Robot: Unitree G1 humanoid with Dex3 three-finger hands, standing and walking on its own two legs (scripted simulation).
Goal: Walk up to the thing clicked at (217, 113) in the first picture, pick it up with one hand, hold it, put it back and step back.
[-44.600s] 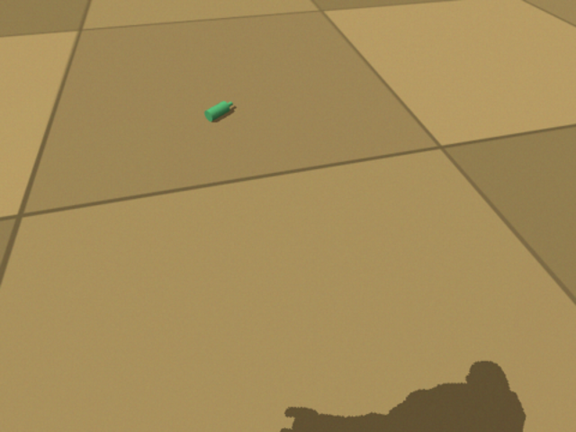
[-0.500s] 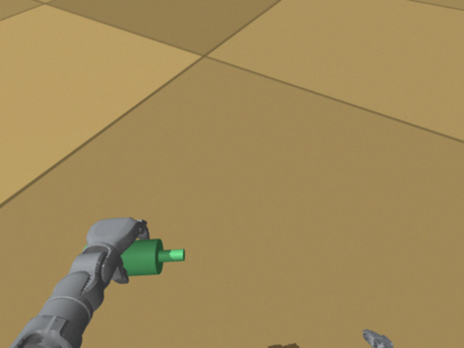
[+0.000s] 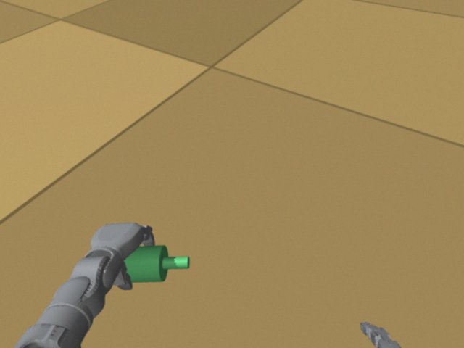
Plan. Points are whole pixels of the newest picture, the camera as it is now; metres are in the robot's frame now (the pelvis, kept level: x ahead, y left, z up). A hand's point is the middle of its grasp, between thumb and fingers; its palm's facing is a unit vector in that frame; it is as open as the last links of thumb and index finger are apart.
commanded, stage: hold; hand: left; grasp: from above
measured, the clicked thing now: (141, 263) +0.30 +0.20 -0.08
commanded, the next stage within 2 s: crouch in 1.06 s
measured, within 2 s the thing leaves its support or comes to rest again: neither
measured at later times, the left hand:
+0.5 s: hand (120, 265) +0.28 +0.22 -0.03, palm faces -0.46 -0.04 -0.89, open 9.8 cm
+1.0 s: hand (120, 264) +0.28 +0.22 -0.03, palm faces -0.46 -0.04 -0.89, open 9.7 cm
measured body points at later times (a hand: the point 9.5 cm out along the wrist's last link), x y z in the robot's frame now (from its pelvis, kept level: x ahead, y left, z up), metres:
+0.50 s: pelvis -0.01 +0.00 +0.00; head -0.01 -0.02 +0.45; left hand +0.30 +0.22 +0.02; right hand +0.13 -0.26 -0.11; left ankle +0.01 +0.12 -0.73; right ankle +0.01 -0.13 -0.73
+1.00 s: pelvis -0.01 +0.00 +0.01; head -0.01 -0.02 +0.46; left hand +0.30 +0.22 +0.02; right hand +0.14 -0.25 -0.11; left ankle +0.01 +0.12 -0.73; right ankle +0.01 -0.13 -0.73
